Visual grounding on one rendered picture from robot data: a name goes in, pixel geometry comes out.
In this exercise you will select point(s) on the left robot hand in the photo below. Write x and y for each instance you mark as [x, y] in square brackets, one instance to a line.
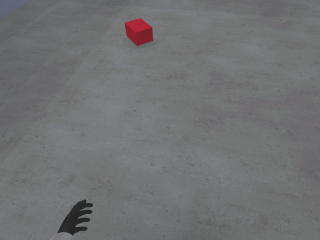
[71, 220]

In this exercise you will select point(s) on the carton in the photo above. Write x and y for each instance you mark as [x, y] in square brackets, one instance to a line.
[138, 31]

